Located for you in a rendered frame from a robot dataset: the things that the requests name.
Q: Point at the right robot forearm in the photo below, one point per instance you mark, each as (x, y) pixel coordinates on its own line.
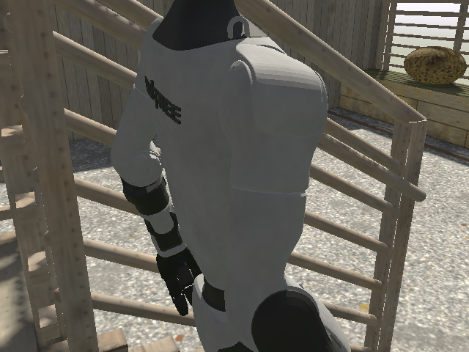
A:
(288, 321)

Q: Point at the right robot upper arm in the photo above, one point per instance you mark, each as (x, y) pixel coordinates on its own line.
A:
(273, 110)

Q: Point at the robot left hand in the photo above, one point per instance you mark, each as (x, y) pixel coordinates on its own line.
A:
(176, 274)

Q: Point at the humanoid robot torso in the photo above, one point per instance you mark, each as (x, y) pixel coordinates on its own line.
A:
(184, 90)

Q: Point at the humanoid robot head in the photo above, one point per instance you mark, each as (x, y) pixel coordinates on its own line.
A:
(191, 24)

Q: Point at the left robot upper arm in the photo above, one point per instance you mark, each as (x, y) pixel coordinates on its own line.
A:
(133, 153)

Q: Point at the left robot forearm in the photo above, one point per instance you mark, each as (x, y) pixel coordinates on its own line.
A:
(154, 205)

